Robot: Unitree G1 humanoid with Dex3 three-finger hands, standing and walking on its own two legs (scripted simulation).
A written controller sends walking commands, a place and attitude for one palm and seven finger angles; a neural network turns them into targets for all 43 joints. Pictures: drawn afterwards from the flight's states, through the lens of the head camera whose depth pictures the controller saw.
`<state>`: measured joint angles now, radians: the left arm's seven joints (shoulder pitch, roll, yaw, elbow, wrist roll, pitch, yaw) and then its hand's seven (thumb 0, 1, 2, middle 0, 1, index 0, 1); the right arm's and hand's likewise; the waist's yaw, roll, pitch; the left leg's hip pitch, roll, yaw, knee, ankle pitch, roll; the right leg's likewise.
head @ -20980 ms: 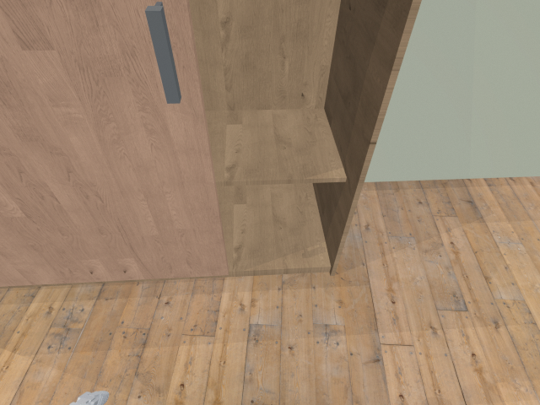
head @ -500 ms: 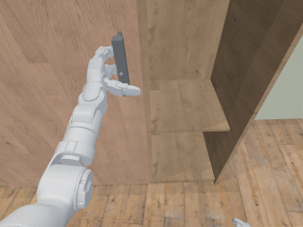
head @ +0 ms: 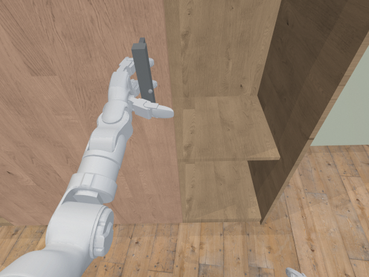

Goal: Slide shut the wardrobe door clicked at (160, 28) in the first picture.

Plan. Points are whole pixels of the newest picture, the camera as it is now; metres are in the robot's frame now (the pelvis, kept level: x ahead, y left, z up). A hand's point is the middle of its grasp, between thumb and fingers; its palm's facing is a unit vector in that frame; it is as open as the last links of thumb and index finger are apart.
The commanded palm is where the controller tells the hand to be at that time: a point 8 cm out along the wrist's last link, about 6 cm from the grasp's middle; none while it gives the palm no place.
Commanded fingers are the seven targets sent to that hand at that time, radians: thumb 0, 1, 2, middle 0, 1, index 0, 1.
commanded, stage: slide the fingers in behind the handle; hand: left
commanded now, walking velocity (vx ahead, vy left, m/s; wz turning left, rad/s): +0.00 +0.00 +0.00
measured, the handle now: (146, 79) +0.51 +0.09 +0.19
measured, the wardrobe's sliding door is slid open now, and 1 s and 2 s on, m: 0.43 0.43 0.43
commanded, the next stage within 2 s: grip the handle and tug to test in 0.46 s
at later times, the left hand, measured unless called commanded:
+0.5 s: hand (150, 91) +0.46 +0.08 +0.19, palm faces +0.00 -1.00 +0.00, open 14.0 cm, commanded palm +0.44 +0.13 +0.20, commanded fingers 0.00 -0.50 0.30 -0.30 -1.20 -0.30 -1.20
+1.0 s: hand (152, 90) +0.45 +0.07 +0.20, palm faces +0.01 -1.00 +0.00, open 9.6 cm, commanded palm +0.43 +0.12 +0.20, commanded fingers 0.00 0.57 0.76 -0.41 -1.35 -0.41 -1.35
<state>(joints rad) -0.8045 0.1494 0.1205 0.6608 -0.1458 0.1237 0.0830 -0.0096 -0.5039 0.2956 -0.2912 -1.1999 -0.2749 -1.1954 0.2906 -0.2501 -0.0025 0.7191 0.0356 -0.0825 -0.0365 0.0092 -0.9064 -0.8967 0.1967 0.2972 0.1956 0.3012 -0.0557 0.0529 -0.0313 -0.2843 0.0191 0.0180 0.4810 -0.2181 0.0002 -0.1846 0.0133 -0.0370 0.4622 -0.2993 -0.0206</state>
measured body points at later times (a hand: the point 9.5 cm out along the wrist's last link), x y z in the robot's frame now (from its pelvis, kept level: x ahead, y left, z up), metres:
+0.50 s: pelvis +0.00 +0.01 +0.00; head +0.01 -0.01 +0.45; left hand +0.45 +0.13 +0.19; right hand +0.09 -0.25 -0.12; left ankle +0.02 +0.12 -0.74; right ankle -0.04 -0.10 -0.74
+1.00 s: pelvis +0.00 +0.01 +0.00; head +0.00 -0.01 +0.45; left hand +0.44 +0.12 +0.20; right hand +0.09 -0.24 -0.12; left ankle +0.02 +0.12 -0.74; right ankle -0.04 -0.10 -0.74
